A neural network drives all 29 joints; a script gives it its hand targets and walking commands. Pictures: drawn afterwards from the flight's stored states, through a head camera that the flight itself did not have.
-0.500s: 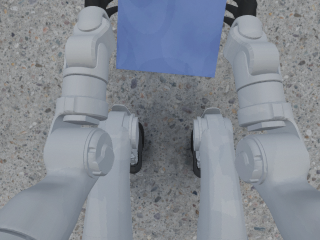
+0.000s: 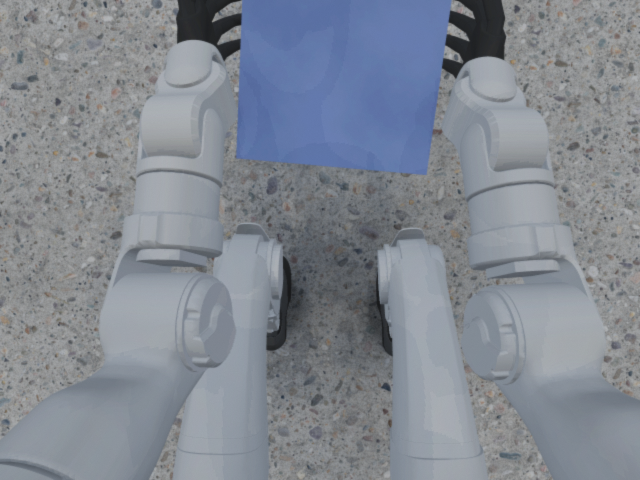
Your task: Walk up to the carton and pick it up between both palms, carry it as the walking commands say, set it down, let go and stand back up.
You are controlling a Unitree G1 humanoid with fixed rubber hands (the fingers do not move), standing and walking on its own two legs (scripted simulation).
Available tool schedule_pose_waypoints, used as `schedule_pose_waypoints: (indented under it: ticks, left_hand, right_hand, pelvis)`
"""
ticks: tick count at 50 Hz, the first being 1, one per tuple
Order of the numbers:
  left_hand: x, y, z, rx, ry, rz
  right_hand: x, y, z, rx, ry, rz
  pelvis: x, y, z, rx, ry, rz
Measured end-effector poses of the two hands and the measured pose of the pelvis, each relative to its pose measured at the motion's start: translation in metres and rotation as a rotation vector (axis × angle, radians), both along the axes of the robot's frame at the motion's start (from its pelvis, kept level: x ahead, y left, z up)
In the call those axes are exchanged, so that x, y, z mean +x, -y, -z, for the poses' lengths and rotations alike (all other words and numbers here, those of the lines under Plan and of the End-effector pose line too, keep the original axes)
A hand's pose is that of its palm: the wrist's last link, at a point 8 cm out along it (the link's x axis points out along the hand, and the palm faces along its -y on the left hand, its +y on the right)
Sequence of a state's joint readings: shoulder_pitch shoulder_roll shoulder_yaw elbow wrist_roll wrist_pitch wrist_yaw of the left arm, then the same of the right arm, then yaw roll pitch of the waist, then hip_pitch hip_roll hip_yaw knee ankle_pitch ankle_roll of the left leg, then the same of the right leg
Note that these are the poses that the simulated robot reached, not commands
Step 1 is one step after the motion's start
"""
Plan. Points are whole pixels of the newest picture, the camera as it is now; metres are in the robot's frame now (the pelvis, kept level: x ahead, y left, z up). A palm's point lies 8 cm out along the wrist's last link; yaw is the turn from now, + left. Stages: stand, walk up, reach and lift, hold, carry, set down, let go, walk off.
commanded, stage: reach and lift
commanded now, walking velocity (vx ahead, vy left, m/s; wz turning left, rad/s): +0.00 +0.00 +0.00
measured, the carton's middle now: (335, 91) +0.52 +0.01 -0.14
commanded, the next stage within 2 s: none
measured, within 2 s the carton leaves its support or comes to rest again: neither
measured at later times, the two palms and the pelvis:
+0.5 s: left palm (176, 33) +0.50 +0.13 +0.01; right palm (512, 57) +0.49 -0.13 +0.00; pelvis +0.00 +0.00 +0.05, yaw +0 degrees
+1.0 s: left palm (129, 13) +0.47 +0.13 +0.09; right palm (573, 37) +0.47 -0.13 +0.08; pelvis +0.01 +0.00 +0.11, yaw -1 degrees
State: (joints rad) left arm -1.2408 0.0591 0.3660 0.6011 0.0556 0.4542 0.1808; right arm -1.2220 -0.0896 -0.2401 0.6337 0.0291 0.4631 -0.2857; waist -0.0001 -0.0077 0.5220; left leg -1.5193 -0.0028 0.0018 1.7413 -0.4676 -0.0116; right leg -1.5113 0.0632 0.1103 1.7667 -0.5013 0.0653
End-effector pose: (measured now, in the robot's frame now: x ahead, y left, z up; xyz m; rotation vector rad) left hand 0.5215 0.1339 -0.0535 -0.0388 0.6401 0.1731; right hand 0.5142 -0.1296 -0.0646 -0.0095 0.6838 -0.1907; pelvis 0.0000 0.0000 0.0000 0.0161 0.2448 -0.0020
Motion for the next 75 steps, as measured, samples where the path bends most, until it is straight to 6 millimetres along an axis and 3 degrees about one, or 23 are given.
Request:
schedule_pose_waypoints:
  ticks: [36, 51, 58, 69, 75]
  left_hand:
    - [-0.031, 0.004, -0.099, 0.008, 0.001, 0.004]
    - [-0.048, 0.003, -0.145, 0.012, 0.001, -0.01]
    - [-0.057, 0.005, -0.174, 0.023, -0.037, -0.005]
    - [-0.064, 0.005, -0.242, 0.029, -0.06, -0.001]
    - [-0.065, 0.004, -0.259, 0.004, -0.054, -0.001]
  right_hand:
    - [-0.034, 0.002, -0.099, -0.013, 0.001, 0.014]
    - [-0.048, 0.0, -0.149, -0.008, 0.008, 0.022]
    - [-0.06, 0.002, -0.177, -0.014, -0.027, 0.029]
    - [-0.067, 0.001, -0.247, -0.013, -0.051, 0.036]
    - [-0.066, 0.002, -0.264, -0.005, -0.045, 0.026]
  pelvis:
    - [0.001, -0.001, -0.081, -0.002, 0.119, 0.012]
    - [0.006, 0.0, -0.115, -0.001, 0.149, 0.016]
    - [0.025, -0.001, -0.133, -0.002, 0.082, 0.016]
    - [0.074, -0.002, -0.177, -0.005, 0.042, 0.018]
    - [0.092, -0.004, -0.197, -0.009, 0.065, 0.019]
